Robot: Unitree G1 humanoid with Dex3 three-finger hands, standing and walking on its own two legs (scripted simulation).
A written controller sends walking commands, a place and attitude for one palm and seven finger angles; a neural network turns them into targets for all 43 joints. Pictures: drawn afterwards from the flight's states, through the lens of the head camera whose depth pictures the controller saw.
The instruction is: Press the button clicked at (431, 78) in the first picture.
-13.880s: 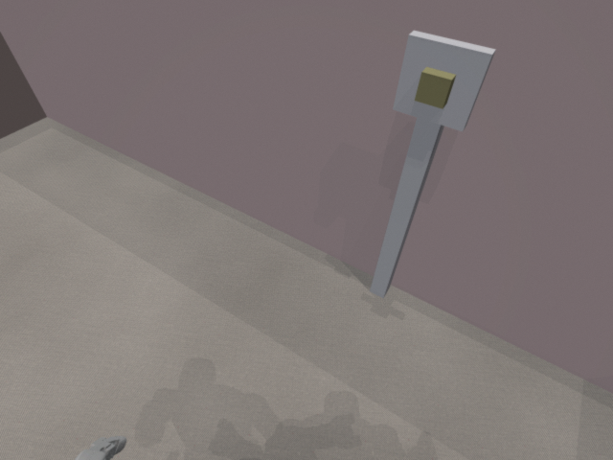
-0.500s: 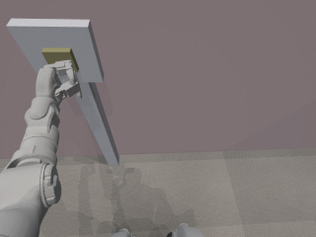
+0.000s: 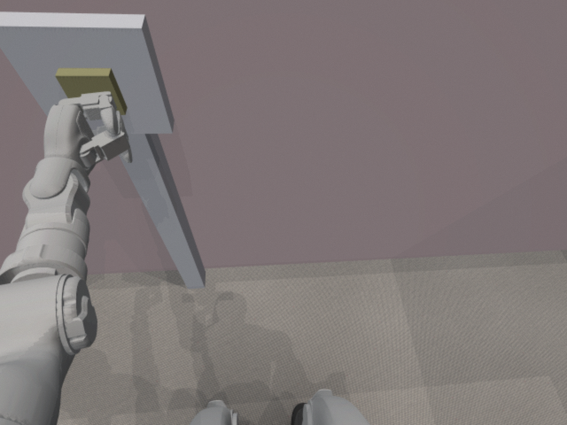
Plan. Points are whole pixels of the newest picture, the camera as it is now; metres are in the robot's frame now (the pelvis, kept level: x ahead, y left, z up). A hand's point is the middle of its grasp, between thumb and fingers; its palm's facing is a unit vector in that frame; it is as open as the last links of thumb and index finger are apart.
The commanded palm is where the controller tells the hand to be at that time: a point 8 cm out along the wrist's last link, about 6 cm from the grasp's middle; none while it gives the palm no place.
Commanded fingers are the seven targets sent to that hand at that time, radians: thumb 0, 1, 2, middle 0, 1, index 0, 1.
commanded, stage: pull the fist back off the button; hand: left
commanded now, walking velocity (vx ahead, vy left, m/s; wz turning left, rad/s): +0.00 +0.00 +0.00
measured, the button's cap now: (95, 87) +0.55 +0.23 +0.14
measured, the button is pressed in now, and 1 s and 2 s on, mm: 13 0 0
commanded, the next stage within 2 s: draw the hand back to the body in 0.88 s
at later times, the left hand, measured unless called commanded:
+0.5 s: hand (121, 155) +0.46 +0.19 +0.11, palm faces +0.01 -1.00 +0.00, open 3.0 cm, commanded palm +0.41 +0.24 +0.11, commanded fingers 0.00 0.90 0.90 -1.30 -1.50 -1.30 -1.50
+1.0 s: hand (116, 191) +0.39 +0.19 +0.11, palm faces +0.03 -1.00 -0.03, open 3.1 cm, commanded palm +0.37 +0.24 +0.11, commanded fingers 0.00 0.90 0.90 -1.30 -1.50 -1.30 -1.50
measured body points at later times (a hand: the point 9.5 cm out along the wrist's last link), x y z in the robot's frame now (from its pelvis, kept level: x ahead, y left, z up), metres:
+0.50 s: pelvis +0.03 +0.01 +0.01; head +0.08 +0.01 +0.46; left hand +0.45 +0.25 +0.11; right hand +0.11 -0.25 -0.10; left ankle +0.02 +0.11 -0.70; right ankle +0.05 -0.10 -0.70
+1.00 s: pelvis +0.04 +0.00 +0.02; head +0.07 +0.00 +0.47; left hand +0.39 +0.24 +0.11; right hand +0.21 -0.24 -0.07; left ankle +0.02 +0.11 -0.70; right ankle +0.05 -0.10 -0.70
